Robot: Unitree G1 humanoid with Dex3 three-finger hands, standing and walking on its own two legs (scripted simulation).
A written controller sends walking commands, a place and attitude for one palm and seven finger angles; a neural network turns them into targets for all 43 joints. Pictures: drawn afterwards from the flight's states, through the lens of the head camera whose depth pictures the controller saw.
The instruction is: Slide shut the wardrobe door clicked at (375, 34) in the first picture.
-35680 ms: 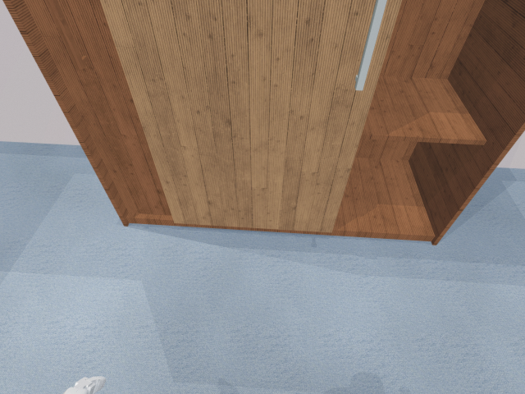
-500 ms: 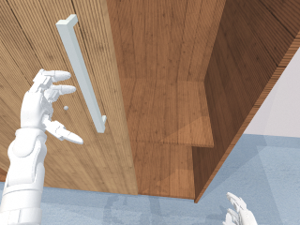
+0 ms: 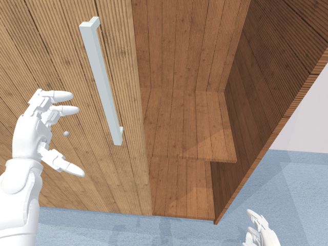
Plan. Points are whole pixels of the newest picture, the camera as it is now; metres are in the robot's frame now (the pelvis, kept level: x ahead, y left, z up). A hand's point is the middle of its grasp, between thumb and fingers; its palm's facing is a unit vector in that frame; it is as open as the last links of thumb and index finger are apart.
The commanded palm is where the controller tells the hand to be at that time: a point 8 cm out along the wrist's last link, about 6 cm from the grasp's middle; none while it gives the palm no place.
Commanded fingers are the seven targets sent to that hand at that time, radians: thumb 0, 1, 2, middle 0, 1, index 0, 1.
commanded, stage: slip the hand off the handle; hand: left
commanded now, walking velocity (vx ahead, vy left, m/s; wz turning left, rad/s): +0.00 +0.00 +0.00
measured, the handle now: (109, 93) +0.39 +0.17 +0.19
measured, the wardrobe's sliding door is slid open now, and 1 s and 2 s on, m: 0.35 0.35 0.35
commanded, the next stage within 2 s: draw the hand back to the body in 0.40 s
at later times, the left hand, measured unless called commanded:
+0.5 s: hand (43, 173) +0.20 +0.23 +0.17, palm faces +0.18 -0.96 -0.20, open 14.7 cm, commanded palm +0.16 +0.28 +0.18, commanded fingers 0.00 -0.55 0.20 -0.25 -1.15 -0.25 -1.15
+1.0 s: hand (37, 177) +0.19 +0.24 +0.17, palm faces +0.10 -0.99 -0.10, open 14.6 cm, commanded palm +0.14 +0.29 +0.18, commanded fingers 0.00 -0.37 0.29 -0.24 -1.04 -0.24 -1.04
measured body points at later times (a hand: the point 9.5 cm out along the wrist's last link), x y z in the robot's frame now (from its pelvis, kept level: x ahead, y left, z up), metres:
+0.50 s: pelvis +0.00 -0.01 +0.00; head -0.02 -0.01 +0.45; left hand +0.18 +0.28 +0.18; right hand +0.20 -0.22 -0.06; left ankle +0.00 +0.09 -0.72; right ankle +0.02 -0.13 -0.72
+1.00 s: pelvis +0.00 -0.01 +0.01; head -0.04 -0.03 +0.46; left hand +0.18 +0.30 +0.17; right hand +0.22 -0.22 -0.03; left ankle +0.00 +0.09 -0.72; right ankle +0.02 -0.13 -0.72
